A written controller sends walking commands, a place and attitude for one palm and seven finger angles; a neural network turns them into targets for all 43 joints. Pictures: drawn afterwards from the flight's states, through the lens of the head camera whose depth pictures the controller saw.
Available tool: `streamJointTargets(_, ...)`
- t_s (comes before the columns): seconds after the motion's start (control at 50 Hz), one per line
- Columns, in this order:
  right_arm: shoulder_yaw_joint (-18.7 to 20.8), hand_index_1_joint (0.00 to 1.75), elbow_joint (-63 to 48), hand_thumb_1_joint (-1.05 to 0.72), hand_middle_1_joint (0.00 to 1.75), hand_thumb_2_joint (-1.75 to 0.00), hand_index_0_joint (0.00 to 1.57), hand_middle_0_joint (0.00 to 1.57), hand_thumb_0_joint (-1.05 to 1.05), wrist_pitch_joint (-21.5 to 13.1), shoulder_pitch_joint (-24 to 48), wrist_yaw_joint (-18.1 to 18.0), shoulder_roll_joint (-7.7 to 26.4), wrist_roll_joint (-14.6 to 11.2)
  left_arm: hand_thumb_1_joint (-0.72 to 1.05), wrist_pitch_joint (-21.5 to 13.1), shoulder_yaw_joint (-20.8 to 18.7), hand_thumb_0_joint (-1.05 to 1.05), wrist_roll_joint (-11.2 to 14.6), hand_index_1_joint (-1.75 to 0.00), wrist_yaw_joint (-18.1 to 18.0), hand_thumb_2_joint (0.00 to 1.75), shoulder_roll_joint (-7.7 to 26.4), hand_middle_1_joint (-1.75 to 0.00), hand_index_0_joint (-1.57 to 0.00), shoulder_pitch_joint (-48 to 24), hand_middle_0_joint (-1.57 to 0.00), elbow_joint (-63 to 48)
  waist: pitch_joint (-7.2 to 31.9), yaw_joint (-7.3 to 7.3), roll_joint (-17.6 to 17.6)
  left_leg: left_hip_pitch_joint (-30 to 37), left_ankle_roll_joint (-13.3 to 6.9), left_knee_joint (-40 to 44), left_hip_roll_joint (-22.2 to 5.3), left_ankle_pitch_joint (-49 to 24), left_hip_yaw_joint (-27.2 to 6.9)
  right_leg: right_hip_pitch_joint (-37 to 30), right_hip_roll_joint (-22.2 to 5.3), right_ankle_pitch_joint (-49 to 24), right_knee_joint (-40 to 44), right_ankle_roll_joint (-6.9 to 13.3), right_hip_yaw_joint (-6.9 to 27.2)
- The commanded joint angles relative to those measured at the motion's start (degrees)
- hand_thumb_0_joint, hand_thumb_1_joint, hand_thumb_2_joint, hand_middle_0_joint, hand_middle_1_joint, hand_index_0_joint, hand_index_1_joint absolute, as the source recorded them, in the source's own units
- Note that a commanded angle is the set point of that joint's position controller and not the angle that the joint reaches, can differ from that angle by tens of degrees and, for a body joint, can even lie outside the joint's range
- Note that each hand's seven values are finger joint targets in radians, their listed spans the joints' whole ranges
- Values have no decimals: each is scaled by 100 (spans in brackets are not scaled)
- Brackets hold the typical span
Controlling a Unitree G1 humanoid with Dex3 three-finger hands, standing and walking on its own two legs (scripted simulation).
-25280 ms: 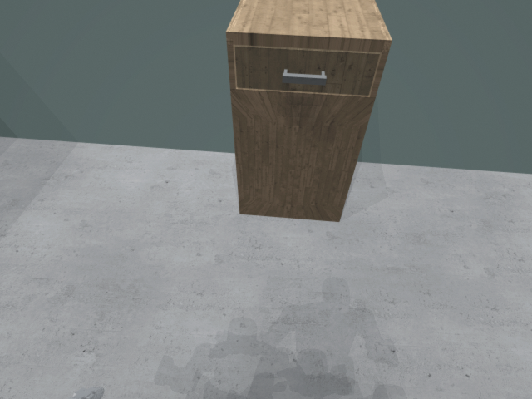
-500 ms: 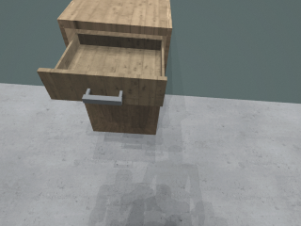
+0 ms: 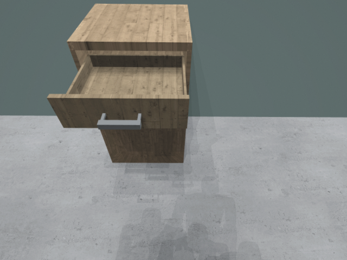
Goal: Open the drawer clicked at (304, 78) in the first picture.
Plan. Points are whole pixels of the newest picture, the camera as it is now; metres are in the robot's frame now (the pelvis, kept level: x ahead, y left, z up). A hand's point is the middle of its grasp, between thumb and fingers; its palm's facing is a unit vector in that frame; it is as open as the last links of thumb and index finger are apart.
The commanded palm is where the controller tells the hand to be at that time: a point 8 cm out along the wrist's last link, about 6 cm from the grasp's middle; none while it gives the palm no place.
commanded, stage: let the arm hang, fingers relaxed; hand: left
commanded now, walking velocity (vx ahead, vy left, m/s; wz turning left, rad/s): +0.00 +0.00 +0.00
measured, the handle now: (120, 120) +0.53 +0.21 -0.02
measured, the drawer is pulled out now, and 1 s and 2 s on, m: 0.30 0.30 0.30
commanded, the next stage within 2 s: look to check the result in 0.20 s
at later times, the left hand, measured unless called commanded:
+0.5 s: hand out of the picture +0.00 +0.16 -0.18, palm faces +0.06 -0.98 -0.18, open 7.4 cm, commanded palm none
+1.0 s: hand out of the picture +0.02 +0.16 -0.17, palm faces +0.06 -0.98 -0.20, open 7.4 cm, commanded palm none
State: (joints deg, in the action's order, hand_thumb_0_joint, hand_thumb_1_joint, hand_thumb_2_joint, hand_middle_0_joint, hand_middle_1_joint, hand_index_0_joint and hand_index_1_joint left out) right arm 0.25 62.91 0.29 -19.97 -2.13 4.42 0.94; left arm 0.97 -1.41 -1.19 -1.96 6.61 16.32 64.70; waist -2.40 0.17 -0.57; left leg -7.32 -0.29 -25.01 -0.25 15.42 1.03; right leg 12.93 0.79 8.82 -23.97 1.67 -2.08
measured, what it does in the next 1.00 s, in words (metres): stands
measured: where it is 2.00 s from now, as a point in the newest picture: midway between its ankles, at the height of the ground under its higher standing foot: outside the picture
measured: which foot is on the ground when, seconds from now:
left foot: down 0.00-1.00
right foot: down 0.00-1.00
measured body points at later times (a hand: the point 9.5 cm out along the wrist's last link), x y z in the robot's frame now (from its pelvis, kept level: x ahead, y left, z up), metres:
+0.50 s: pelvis +0.01 -0.01 +0.00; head +0.02 -0.01 +0.45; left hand +0.00 +0.21 -0.16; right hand -0.03 -0.21 -0.16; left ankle -0.02 +0.12 -0.74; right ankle +0.05 -0.10 -0.74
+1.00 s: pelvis +0.02 -0.02 +0.00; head +0.03 -0.02 +0.45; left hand +0.02 +0.21 -0.16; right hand +0.00 -0.23 -0.16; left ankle -0.02 +0.12 -0.74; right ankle +0.05 -0.10 -0.74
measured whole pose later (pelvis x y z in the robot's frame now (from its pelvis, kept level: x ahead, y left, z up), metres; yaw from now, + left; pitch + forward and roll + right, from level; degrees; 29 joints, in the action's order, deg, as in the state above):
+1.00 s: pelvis +0.02 -0.02 +0.00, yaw +0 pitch -2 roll +0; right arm 1.2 63.7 0.3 -17.7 -2.4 7.3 0.9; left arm 0.1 -1.9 -0.7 -1.8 8.2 13.8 64.9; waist -3.9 0.0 -0.9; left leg -5.1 1.2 -22.7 -1.6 15.6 0.2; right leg 10.9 2.1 9.6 -22.4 3.0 -3.0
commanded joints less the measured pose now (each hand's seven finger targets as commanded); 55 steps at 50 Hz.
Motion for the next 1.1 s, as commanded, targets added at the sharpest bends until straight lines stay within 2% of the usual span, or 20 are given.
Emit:
streamJointTargets(0.0, 97, 30, -69, -90, 30, -90, 20, 20, 0, -46, -593, -81, 492, -31, 90, -97, -117, 0, 26, -30, -28, 90, 531, -30, -20, 435, -20, -136, -516, 2, -71, -645, -233, 637, -468, 10, -423, -47, -464, 315, 519, 105, 519)
streamJointTargets(0.06, 88, 30, -55, -90, 30, -90, 20, 20, 0, -52, -637, -83, 476, -25, 90, -93, -124, 0, 34, -30, -19, 90, 542, -30, -20, 391, -20, -143, -556, -9, -95, -747, -232, 655, -463, -7, -426, -125, -490, 257, 509, 108, 522)
streamJointTargets(0.1, 103, 30, -65, -90, 30, -90, 20, 20, 0, -60, -623, -88, 505, -39, 90, -103, -121, 0, 32, -30, -26, 90, 540, -30, -20, 404, -20, -139, -447, -9, -32, -603, -228, 641, -486, -122, -430, -108, -475, 211, 487, 110, 510)
streamJointTargets(0.14, 96, 30, -51, -90, 30, -90, 20, 20, 0, -62, -642, -92, 497, -25, 90, -98, -127, 0, 38, -30, -21, 90, 535, -30, -20, 375, -20, -143, -432, -7, -124, -660, -229, 649, -483, -124, -439, -206, -494, 171, 486, 110, 502)
streamJointTargets(0.18, 99, 30, -48, -90, 30, -90, 20, 20, 0, -57, -633, -91, 504, -28, 90, -101, -128, 0, 44, -30, -19, 90, 558, -30, -20, 357, -20, -132, -437, -10, -25, -650, -215, 621, -466, -142, -419, -212, -504, 180, 499, 116, 503)
streamJointTargets(0.24, 93, 30, -48, -90, 30, -90, 20, 20, 0, -53, -650, -92, 517, -25, 90, -101, -122, 0, 43, -30, -22, 90, 552, -30, -20, 351, -20, -128, -459, -23, -160, -608, -213, 637, -473, -175, -417, -171, -496, 171, 510, 122, 532)
streamJointTargets(0.3, 106, 30, -45, -90, 30, -90, 20, 20, 0, -40, -621, -87, 531, -38, 90, -109, -128, 0, 39, -30, -28, 90, 575, -30, -20, 363, -20, -114, -484, -19, 22, -550, -203, 610, -469, -141, -391, -108, -500, 264, 558, 125, 535)
streamJointTargets(0.38, 98, 30, -22, -90, 30, -90, 20, 20, 0, -52, -618, -92, 554, -26, 90, -117, -138, 0, 52, -30, -22, 90, 591, -30, -20, 323, -20, -104, -324, -24, -64, -507, -187, 578, -459, -302, -366, -271, -536, 119, 549, 137, 548)
streamJointTargets(0.4, 106, 30, -35, -90, 30, -90, 20, 20, 0, -46, -596, -90, 565, -39, 90, -123, -133, 0, 48, -30, -30, 90, 600, -30, -20, 345, -20, -111, -381, -17, 23, -456, -183, 574, -467, -288, -375, -188, -511, 152, 566, 136, 560)
streamJointTargets(0.52, 119, 30, 1, -90, 30, -90, 20, 20, 0, -35, -575, -88, 562, -25, 90, -134, -133, 0, 53, -30, -34, 90, 616, -30, -20, 273, -20, -105, -403, -40, -62, -432, -161, 571, -464, -310, -339, -228, -545, 165, 637, 139, 555)
streamJointTargets(0.6, 132, 30, -9, -90, 30, -90, 20, 20, 0, -27, -519, -81, 600, -32, 90, -140, -137, 0, 49, -30, -35, 90, 652, -30, -20, 279, -20, -110, -419, -26, 92, -347, -160, 565, -450, -272, -333, -135, -536, 302, 702, 140, 605)
streamJointTargets(0.62, 130, 30, 3, -90, 30, -90, 20, 20, 0, -31, -544, -81, 602, -21, 90, -141, -139, 0, 51, -30, -32, 90, 659, -30, -20, 225, -20, -120, -413, -50, -37, -395, -159, 574, -460, -306, -325, -207, -545, 227, 691, 136, 589)
streamJointTargets(0.68, 131, 30, 8, -90, 30, -90, 20, 20, 0, -27, -506, -81, 631, -18, 90, -144, -150, 0, 56, -30, -26, 90, 697, -30, -20, 213, -20, -120, -407, -41, 44, -414, -145, 560, -441, -271, -310, -231, -555, 284, 717, 141, 617)
streamJointTargets(0.78, 143, 30, -4, -90, 30, -90, 20, 20, 0, -64, -406, -94, 688, -29, 90, -171, -163, 0, 64, -30, -28, 90, 745, -30, -20, 162, -20, -125, -228, -23, -103, -298, -133, 586, -494, -593, -330, -441, -581, -305, 594, 162, 548)
streamJointTargets(0.82, 150, 30, -11, -90, 30, -90, 20, 20, 0, -61, -387, -99, 714, -30, 90, -176, -151, 0, 60, -30, -32, 90, 735, -30, -20, 154, -20, -118, -238, -37, -27, -245, -132, 589, -519, -649, -335, -424, -570, -413, 587, 158, 533)
streamJointTargets(0.84, 153, 30, -3, -90, 30, -90, 20, 20, 0, -57, -363, -97, 725, -30, 90, -169, -159, 0, 62, -30, -30, 90, 769, -30, -20, 108, -20, -127, -271, -36, -100, -279, -122, 606, -514, -612, -328, -425, -563, -380, 585, 157, 545)
streamJointTargets(1.0, 173, 30, -23, -90, 30, -90, 20, 20, 0, -42, -255, -78, 834, -24, 90, -167, -181, 0, 52, -30, -18, 90, 866, -30, -20, 30, -20, -153, -373, -25, 56, -233, -133, 649, -494, -361, -328, -267, -545, 163, 766, 146, 630)
streamJointTargets(1.04, 165, 30, -12, -90, 30, -90, 20, 20, 0, -49, -240, -75, 866, -13, 90, -166, -188, 0, 60, -30, -8, 90, 921, -30, -20, -28, -20, -170, -318, -29, -70, -264, -134, 635, -494, -450, -338, -378, -568, 26, 737, 153, 637)
streamJointTargets(1.08, 173, 30, -21, -90, 30, -90, 20, 20, 0, -54, -219, -72, 909, -16, 90, -174, -201, 0, 60, -30, -4, 90, 970, -30, -20, -79, -20, -174, -285, -27, 26, -287, -124, 647, -494, -484, -336, -447, -583, -44, 719, 155, 615)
